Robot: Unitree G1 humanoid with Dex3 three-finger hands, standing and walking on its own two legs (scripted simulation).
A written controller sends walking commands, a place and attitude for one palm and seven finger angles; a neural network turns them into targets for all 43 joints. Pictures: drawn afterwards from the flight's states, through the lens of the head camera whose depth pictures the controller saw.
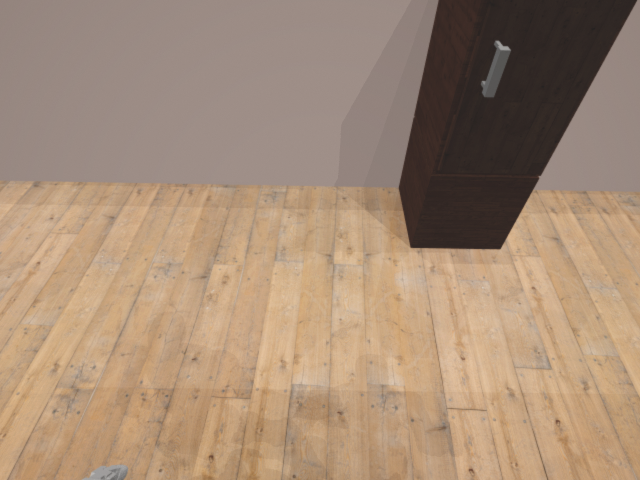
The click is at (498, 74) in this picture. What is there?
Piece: cupboard door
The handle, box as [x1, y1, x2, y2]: [481, 41, 510, 96]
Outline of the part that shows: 499,41 495,41 494,43 497,49 487,78 485,81 481,82 481,85 483,87 482,93 484,96 494,95 510,51 507,46 503,46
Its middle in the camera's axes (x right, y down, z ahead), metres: +0.46 -0.46 +1.04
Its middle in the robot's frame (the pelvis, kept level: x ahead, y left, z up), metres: +1.11 -0.41 +0.03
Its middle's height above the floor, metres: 0.80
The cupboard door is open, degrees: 0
